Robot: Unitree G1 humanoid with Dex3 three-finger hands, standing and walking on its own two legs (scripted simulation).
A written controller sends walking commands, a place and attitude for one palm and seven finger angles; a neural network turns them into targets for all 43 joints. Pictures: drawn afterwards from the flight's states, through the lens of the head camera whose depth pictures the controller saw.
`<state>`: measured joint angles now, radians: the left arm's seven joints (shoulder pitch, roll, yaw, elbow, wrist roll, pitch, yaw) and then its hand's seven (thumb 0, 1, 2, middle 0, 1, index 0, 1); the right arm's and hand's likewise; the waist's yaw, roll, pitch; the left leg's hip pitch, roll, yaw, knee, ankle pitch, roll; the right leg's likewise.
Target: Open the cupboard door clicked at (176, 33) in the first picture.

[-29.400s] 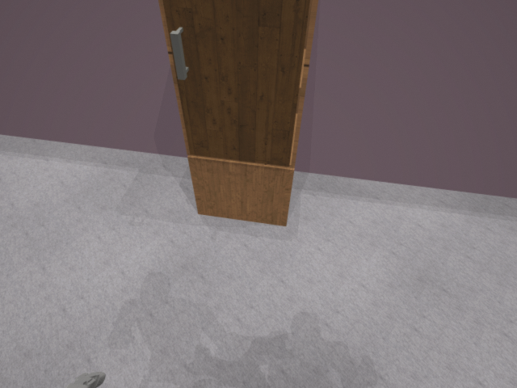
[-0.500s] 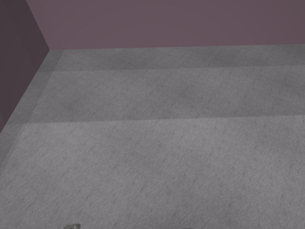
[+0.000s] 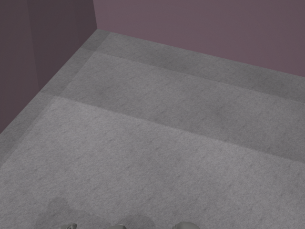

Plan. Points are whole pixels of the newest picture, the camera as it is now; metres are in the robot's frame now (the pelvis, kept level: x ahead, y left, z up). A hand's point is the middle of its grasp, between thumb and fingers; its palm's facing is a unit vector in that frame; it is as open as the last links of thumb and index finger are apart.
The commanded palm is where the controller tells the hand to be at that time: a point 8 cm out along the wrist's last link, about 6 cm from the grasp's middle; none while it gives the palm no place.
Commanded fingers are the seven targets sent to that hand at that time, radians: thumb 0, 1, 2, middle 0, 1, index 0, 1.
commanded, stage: turn to face it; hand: left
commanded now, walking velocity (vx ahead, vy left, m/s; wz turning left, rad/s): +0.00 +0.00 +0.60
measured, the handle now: out of the picture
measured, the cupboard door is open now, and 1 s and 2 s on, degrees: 44 44 44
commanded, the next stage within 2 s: none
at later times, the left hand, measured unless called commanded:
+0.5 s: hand out of the picture +0.03 +0.13 -0.15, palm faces +0.31 -0.91 -0.28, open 7.4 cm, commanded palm none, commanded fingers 0.00 0.90 0.90 -0.20 -0.30 -0.20 -0.30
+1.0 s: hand out of the picture -0.02 +0.11 -0.14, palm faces +0.60 -0.73 -0.34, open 7.4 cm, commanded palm none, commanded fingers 0.00 0.90 0.90 -0.20 -0.30 -0.20 -0.30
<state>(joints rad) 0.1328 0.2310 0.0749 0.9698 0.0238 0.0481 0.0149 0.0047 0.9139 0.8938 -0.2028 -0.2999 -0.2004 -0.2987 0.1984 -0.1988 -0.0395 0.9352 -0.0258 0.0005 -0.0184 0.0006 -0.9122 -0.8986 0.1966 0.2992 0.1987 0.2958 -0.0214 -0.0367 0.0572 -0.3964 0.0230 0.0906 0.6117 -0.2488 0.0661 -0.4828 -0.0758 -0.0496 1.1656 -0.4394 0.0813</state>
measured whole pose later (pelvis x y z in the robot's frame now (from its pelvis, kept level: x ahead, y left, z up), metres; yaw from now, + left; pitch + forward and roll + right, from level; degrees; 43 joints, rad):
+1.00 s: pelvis +0.04 -0.12 +0.00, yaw +38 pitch +0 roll +1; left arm 0.18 0.23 0.06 0.86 0.03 0.02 0.02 0.01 0.90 0.89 -0.20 -0.30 -0.20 -0.30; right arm 0.14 -0.27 -0.08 0.90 -0.02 0.09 0.02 0.00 -0.90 -0.90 0.20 0.30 0.20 0.30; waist 0.00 0.05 0.09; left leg -0.49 -0.02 -0.06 0.99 -0.45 -0.03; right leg -0.31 -0.08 -0.09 0.64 -0.33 0.00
